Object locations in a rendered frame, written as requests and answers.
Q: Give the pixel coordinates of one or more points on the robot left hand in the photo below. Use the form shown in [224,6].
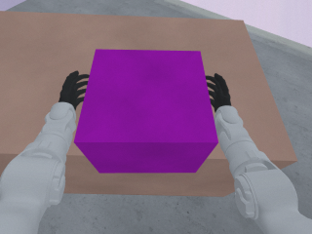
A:
[70,92]

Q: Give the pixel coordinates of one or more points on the robot left forearm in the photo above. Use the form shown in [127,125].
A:
[55,138]

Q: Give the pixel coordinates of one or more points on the robot right upper arm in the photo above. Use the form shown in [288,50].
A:
[268,198]

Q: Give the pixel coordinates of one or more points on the carton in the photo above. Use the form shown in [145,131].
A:
[146,112]

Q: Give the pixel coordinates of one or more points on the pedestal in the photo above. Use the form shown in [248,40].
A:
[39,50]

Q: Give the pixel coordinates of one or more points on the robot right forearm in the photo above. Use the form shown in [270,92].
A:
[237,146]

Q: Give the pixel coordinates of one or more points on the robot right hand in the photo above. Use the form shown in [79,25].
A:
[220,95]

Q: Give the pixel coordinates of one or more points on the robot left upper arm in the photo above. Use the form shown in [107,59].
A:
[30,186]

